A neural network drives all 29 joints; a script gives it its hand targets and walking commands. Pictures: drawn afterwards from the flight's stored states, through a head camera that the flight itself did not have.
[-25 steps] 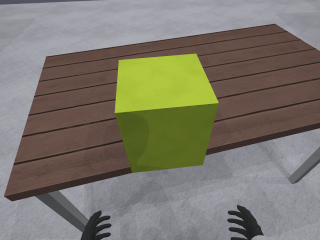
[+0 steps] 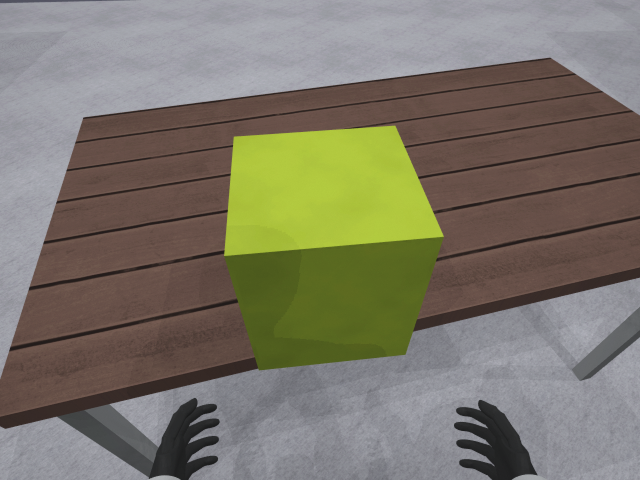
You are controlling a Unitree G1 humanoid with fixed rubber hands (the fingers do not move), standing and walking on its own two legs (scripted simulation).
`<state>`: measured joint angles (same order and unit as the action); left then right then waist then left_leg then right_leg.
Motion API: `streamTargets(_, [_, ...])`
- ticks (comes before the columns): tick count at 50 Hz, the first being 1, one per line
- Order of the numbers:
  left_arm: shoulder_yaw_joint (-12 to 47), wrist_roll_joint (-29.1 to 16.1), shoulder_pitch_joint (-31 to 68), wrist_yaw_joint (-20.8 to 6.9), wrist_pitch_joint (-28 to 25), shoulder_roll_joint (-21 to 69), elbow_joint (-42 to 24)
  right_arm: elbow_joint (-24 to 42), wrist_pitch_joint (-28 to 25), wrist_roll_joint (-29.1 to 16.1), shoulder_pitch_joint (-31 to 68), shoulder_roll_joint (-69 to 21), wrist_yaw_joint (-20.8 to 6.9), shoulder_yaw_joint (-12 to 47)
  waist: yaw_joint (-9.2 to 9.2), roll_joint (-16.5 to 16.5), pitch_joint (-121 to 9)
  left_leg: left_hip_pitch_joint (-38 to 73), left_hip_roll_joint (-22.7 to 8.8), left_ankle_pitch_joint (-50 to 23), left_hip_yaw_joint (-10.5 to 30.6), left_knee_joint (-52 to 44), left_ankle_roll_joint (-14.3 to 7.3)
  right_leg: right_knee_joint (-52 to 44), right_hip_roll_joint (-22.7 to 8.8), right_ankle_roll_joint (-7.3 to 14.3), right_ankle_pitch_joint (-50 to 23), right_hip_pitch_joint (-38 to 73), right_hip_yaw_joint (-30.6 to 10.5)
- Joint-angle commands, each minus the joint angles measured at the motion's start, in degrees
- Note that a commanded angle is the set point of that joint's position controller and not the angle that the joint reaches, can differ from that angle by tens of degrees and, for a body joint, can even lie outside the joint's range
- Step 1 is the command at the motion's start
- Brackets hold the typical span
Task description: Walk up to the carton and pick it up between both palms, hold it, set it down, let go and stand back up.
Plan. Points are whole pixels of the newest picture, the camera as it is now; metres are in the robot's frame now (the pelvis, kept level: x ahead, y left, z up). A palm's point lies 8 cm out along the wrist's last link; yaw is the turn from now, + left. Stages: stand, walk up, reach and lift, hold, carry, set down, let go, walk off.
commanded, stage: reach and lift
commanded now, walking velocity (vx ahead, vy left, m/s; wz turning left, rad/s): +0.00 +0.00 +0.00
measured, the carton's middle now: (324, 252) +0.41 +0.01 +0.07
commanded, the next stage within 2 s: none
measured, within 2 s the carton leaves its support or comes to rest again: neither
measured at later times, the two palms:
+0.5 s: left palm (159, 434) +0.19 +0.19 +0.03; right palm (525, 426) +0.20 -0.21 +0.02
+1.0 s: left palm (170, 339) +0.27 +0.18 +0.09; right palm (504, 326) +0.29 -0.19 +0.08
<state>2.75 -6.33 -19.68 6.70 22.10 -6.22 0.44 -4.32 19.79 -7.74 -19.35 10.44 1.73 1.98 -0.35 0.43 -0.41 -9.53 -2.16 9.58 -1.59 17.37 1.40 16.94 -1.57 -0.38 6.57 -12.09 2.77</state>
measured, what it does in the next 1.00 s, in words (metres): stands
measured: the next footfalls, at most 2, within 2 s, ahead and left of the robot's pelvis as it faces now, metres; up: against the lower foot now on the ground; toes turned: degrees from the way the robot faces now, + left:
none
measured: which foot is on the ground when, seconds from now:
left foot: down 0.00-1.00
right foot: down 0.00-1.00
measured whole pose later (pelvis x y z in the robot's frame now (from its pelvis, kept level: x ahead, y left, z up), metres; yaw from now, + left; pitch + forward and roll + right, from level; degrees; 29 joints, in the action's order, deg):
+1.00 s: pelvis +0.00 +0.00 +0.00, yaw -1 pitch +3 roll +0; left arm -0.2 -12.2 1.5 7.6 35.9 -10.4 -13.4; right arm 9.4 33.6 -13.7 2.7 14.0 6.5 -0.9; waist -2.0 1.0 -2.3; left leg -11.3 -2.8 9.7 -1.8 17.8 1.6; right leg 16.4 -0.8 -0.1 6.1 -13.6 2.4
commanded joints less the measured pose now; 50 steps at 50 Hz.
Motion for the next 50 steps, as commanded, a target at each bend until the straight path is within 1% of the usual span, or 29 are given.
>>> streamTargets(1, [-1.5,-0.6,3.4,0.4,-5.6,-2.9,-8.1,10.2,-5.9,0.3,4.1,5.5,0.5,-3.3,1.39,-2.6,-7.2,-4.1,3.2,-13.6,1.9,-0.8,-0.9,1.3,3.1,0.2,-14.4,7.8,-2.3])
streamTargets(2, [-1.4,-0.4,2.9,0.4,-5.9,-3.2,-7.5,8.6,-6.1,0.5,2.9,5.8,0.4,-2.9,1.47,-1.1,-7.9,-3.4,3.7,-11.2,0.7,-1.1,-0.9,1.0,2.6,0.1,-12.9,7.6,-2.0])
streamTargets(5, [-1.5,-1.6,5.2,1.0,-6.5,-3.2,-8.1,9.1,-7.0,-0.6,5.1,6.9,0.0,-1.9,0.66,-3.4,-6.5,-5.3,3.3,-7.8,1.1,-1.3,-1.0,1.1,2.7,0.2,-9.2,5.9,-1.4])
streamTargets(7, [-0.7,-2.8,3.9,1.1,-7.0,-3.0,-7.8,9.5,-7.4,-1.6,5.4,6.7,-0.1,-1.4,0.06,-3.5,-6.5,-6.8,2.9,-4.7,1.0,-1.4,-1.1,1.6,2.8,0.6,-6.4,7.4,-1.4])
streamTargets(8, [-1.1,-2.3,4.5,1.4,-7.7,-3.6,-10.8,11.3,-7.8,-2.0,5.4,6.4,-0.5,-1.1,-0.86,-3.0,-8.7,-6.5,2.6,-4.8,0.6,-1.3,-1.6,2.3,3.1,0.3,-6.1,7.8,-1.3])
streamTargets(10, [-1.8,-1.6,5.6,1.9,-7.5,-3.8,-12.7,11.3,-7.8,-2.3,5.6,6.9,-0.2,-1.9,-0.63,-0.2,-8.8,-6.7,3.0,-2.2,-0.3,-1.8,-1.6,1.6,2.6,0.7,-3.6,6.1,-1.6])
streamTargets(12, [-2.3,-1.6,6.9,1.9,-7.5,-4.5,-13.6,14.2,-8.5,-2.4,8.2,8.1,-0.1,-2.3,-0.41,-0.8,-8.9,-5.8,2.7,-2.2,0.2,-1.7,-1.4,1.4,2.5,1.0,-2.3,4.3,-1.2])
streamTargets(13, [-1.7,-1.8,8.6,2.0,-7.2,-3.9,-15.5,14.9,-8.3,-2.1,8.3,9.1,-0.1,-3.7,0.39,-1.4,-8.2,-6.5,2.4,-3.0,0.4,-1.8,-1.3,1.3,2.6,1.2,-2.7,3.5,-1.3])
streamTargets(14, [-2.1,-1.7,8.4,2.0,-6.4,-4.0,-12.3,13.4,-7.7,-2.1,9.9,8.8,0.0,-3.0,0.03,-1.5,-6.8,-7.0,2.4,-1.3,0.5,-2.1,-1.5,0.7,2.5,1.3,-1.5,2.8,-1.2])
streamTargets(16, [-2.9,-1.5,10.1,2.1,-6.1,-4.4,-15.7,15.1,-7.6,-3.0,10.0,8.4,0.0,-3.5,-0.51,0.6,-7.4,-9.3,2.5,1.0,0.2,-1.9,-1.7,1.3,1.8,1.9,0.6,1.9,-1.7])
streamTargets(19, [-2.1,-2.9,12.2,2.6,-4.3,-4.6,-16.5,14.9,-6.3,-4.8,12.2,8.6,0.4,-2.8,-0.9,-0.5,-9.3,-9.1,2.4,6.1,-0.8,-1.2,-2.3,1.0,1.2,1.8,6.5,0.4,-1.9])
streamTargets(20, [-2.7,-2.8,13.3,2.6,-3.7,-4.9,-18.2,17.4,-6.1,-4.8,13.2,8.8,0.6,-2.9,-1.43,0.3,-9.1,-9.4,2.3,6.6,-1.2,-0.7,-2.7,1.0,1.1,2.0,8.1,-1.9,-1.8])
streamTargets(21, [-3.6,-2.5,14.6,2.7,-3.6,-5.6,-19.0,19.0,-5.9,-5.1,14.8,8.8,0.7,-2.9,-1.84,-1.2,-10.2,-10.2,2.2,7.4,-0.9,-0.5,-2.8,1.5,1.2,2.2,9.2,-1.5,-1.8])
streamTargets(22, [-3.0,-3.4,16.0,2.8,-3.1,-5.1,-20.3,20.9,-5.3,-5.2,16.9,9.4,0.6,-3.1,-1.31,-2.5,-11.7,-8.9,2.0,6.9,-0.3,-0.7,-2.7,2.1,1.7,2.0,7.9,-1.2,-1.4])
streamTargets(24, [-3.2,-4.1,17.6,3.2,-1.8,-5.7,-21.4,22.2,-4.1,-6.5,18.4,9.6,0.8,-2.6,-1.92,-1.4,-13.9,-9.7,1.8,7.2,-0.4,-0.4,-3.0,2.6,1.6,1.9,7.6,0.6,-1.7])
streamTargets(25, [-2.6,-4.3,17.1,3.3,-0.7,-6.0,-21.5,19.9,-3.2,-6.9,17.8,10.5,1.1,-3.5,-2.2,0.1,-13.4,-8.9,1.9,8.1,-0.8,-0.3,-3.0,2.3,1.4,2.3,9.0,-0.7,-2.1])
streamTargets(26, [-2.8,-5.0,18.8,3.2,0.5,-5.9,-19.5,18.8,-2.0,-6.9,19.0,10.9,1.4,-2.8,-1.73,-2.7,-10.6,-10.3,2.0,8.4,-1.2,-0.3,-2.8,1.5,1.6,2.0,10.4,-0.8,-1.6])
streamTargets(27, [-3.0,-5.3,18.2,3.0,1.2,-5.9,-21.5,21.1,-1.5,-6.7,19.6,11.1,1.5,-3.0,-2.12,-2.6,-11.1,-9.4,2.2,7.8,-1.1,-0.3,-3.0,2.0,1.3,2.3,9.6,-0.1,-2.1])
streamTargets(28, [-2.7,-5.7,18.5,2.9,2.1,-6.9,-21.3,19.7,-0.4,-6.8,19.8,10.6,1.7,-3.3,-1.82,-2.2,-10.5,-9.1,2.1,8.0,-1.1,-0.5,-3.3,1.5,1.2,1.8,9.6,-1.6,-2.0])
streamTargets(31, [-4.1,-5.7,22.7,2.4,3.9,-7.8,-23.7,22.9,1.8,-6.4,22.8,9.3,2.7,-3.2,-1.62,-4.5,-9.7,-7.3,2.5,4.1,-1.0,0.0,-4.0,1.0,0.7,1.5,6.4,-1.2,-2.8])
streamTargets(33, [-5.0,-4.8,25.5,2.1,5.7,-8.0,-23.5,24.4,3.6,-6.2,26.5,10.3,3.3,-4.3,-1.31,-3.5,-11.2,-5.3,2.7,2.7,-0.8,0.2,-3.6,0.0,0.7,1.7,6.2,-0.2,-2.6])
streamTargets(34, [-5.8,-5.3,25.9,1.9,6.3,-8.0,-23.2,25.2,4.4,-6.5,27.7,10.3,3.6,-4.1,-2.29,-3.0,-12.0,-5.9,2.5,1.7,-0.7,0.1,-3.6,0.6,1.1,1.4,3.6,1.5,-2.1])
streamTargets(37, [-5.2,-6.1,27.1,1.6,8.5,-8.2,-23.2,25.2,7.0,-5.7,30.0,9.5,3.9,-4.3,-1.29,-4.6,-13.0,-5.6,2.4,1.5,-0.2,-0.1,-4.0,0.9,1.2,0.8,2.2,3.8,-3.1])
streamTargets(40, [-5.1,-5.8,31.6,1.3,9.5,-9.2,-27.0,23.7,8.8,-6.2,30.0,8.8,4.4,-4.8,-0.81,-2.1,-13.0,-3.3,2.2,-1.6,0.2,0.1,-3.7,0.4,0.7,1.3,-1.6,2.2,-3.3])
streamTargets(42, [-5.3,-5.8,31.1,1.3,10.2,-9.3,-25.2,24.6,9.9,-7.3,31.4,8.5,4.9,-5.0,-1.62,0.0,-17.4,-1.9,2.3,-6.0,0.1,0.5,-3.2,0.5,1.4,1.0,-6.7,7.2,-3.9])
streamTargets(45, [-4.8,-6.3,30.2,1.2,11.4,-8.0,-24.4,24.5,11.5,-6.8,31.9,8.3,5.1,-5.2,-2.1,-1.0,-18.2,0.3,2.1,-11.8,1.4,-0.1,-2.5,0.1,2.1,0.8,-12.0,11.0,-3.6])
streamTargets(46, [-5.4,-5.6,29.3,1.1,11.9,-8.4,-23.3,24.4,11.9,-5.7,31.8,8.2,4.9,-5.5,-2.06,-1.2,-18.0,0.2,1.7,-11.8,1.6,-0.5,-2.4,-0.4,2.1,0.5,-11.6,11.4,-3.1])
streamTargets(48, [-6.3,-5.2,29.4,1.0,12.2,-8.8,-21.9,24.5,12.2,-5.1,33.1,9.2,4.8,-7.1,-1.9,-2.4,-17.4,2.6,1.7,-17.6,2.0,-0.8,-2.5,-0.6,2.1,0.1,-16.6,10.2,-3.4])
streamTargets(50, [-3.9,-6.5,31.9,0.4,11.7,-7.0,-22.6,25.5,11.8,-5.4,34.3,8.3,4.4,-5.2,-0.81,-2.1,-17.9,2.9,1.6,-20.4,2.7,-1.1,-2.1,-1.7,2.2,0.5,-18.4,12.1,-3.7])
